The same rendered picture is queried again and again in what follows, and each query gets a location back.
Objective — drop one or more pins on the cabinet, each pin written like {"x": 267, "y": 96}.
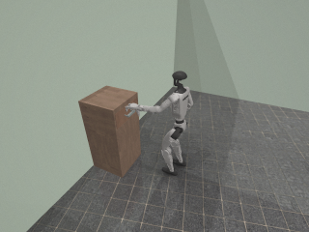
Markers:
{"x": 113, "y": 150}

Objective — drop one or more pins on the robot torso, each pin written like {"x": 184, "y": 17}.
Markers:
{"x": 178, "y": 110}

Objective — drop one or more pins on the robot right foot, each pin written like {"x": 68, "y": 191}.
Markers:
{"x": 177, "y": 162}

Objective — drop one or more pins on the handle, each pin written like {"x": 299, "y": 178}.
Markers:
{"x": 129, "y": 114}

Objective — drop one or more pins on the left robot forearm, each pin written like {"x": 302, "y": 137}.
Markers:
{"x": 147, "y": 108}

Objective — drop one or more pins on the robot left hand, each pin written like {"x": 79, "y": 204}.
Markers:
{"x": 133, "y": 106}

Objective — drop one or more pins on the robot right upper arm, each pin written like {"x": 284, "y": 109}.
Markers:
{"x": 190, "y": 101}

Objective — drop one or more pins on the drawer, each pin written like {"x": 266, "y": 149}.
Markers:
{"x": 120, "y": 115}

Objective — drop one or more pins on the robot left upper arm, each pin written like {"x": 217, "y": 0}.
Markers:
{"x": 171, "y": 100}

